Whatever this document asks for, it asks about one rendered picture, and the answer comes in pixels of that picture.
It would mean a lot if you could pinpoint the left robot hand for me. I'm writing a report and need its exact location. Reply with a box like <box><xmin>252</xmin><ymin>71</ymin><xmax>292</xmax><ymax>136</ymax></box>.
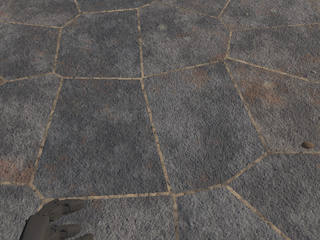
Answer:
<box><xmin>19</xmin><ymin>198</ymin><xmax>94</xmax><ymax>240</ymax></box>

